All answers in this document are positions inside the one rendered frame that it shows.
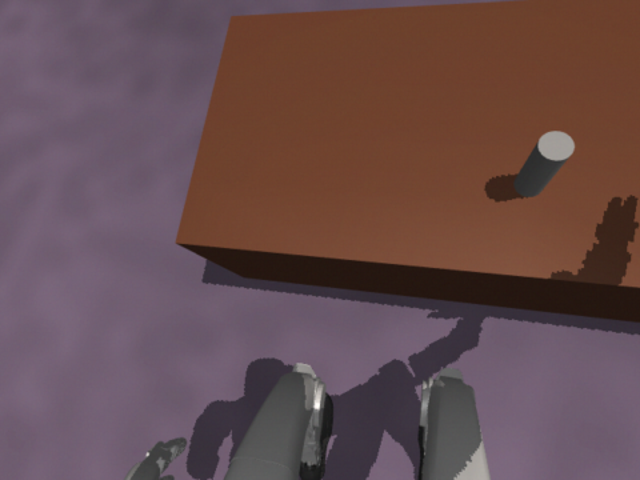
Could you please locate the left robot hand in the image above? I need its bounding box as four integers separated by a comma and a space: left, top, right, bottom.
124, 438, 187, 480

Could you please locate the left robot foot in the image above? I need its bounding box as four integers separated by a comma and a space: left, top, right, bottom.
299, 393, 333, 480

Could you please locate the can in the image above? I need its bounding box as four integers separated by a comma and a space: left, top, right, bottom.
514, 131, 575, 197

